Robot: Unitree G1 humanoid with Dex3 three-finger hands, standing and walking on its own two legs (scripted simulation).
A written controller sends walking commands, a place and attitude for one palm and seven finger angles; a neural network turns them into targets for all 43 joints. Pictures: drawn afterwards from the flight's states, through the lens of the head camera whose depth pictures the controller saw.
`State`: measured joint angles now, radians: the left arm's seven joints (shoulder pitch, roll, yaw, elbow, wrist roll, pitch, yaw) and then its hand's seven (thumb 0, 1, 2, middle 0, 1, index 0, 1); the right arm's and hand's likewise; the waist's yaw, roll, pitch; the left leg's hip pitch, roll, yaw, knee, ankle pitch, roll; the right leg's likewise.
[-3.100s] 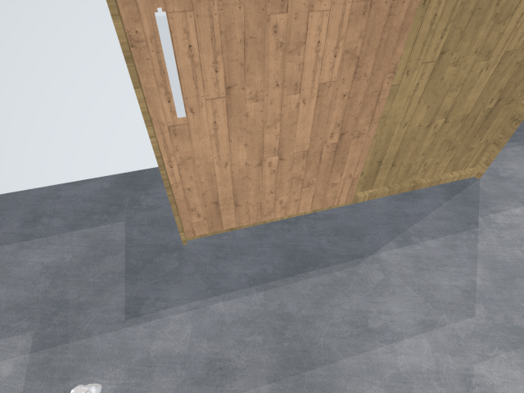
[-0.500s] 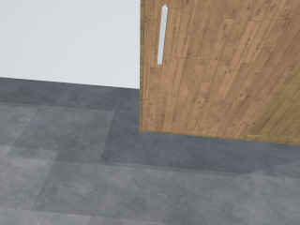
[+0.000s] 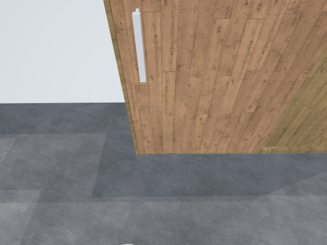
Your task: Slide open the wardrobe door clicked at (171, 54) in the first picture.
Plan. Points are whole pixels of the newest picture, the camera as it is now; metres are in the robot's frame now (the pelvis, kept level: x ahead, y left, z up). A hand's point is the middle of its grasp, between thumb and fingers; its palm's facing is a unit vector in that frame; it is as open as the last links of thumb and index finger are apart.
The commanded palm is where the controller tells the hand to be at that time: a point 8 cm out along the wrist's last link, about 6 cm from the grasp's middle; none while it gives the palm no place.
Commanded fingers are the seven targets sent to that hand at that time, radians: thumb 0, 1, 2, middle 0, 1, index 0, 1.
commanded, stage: take the last steps up to it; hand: left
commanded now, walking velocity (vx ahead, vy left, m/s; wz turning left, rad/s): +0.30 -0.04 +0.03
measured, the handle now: (140, 48) +0.76 +0.12 +0.09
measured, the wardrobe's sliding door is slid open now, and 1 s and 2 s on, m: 0.00 0.00 0.00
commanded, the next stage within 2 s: come to a stop and stand still in 0.48 s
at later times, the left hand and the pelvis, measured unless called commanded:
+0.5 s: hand (106, 221) +0.22 +0.19 -0.16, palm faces +0.04 -0.99 -0.15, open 7.4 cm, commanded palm none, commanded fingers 0.00 0.90 0.90 -0.20 -0.30 -0.20 -0.30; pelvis +0.19 +0.01 +0.02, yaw +0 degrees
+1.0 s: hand (117, 178) +0.35 +0.18 -0.16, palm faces +0.09 -0.97 -0.25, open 7.3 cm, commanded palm none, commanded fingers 0.00 0.90 0.90 -0.20 -0.30 -0.20 -0.30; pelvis +0.26 -0.02 +0.00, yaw +3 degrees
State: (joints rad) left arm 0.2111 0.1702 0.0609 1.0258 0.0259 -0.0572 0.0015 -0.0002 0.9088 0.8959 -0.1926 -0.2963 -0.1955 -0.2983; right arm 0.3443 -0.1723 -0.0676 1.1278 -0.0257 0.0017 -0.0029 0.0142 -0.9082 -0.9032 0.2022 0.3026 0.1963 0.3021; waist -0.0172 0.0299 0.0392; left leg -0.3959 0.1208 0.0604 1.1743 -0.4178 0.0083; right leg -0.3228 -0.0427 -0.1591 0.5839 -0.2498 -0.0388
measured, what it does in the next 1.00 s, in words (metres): walks ahead: left foot, then right foot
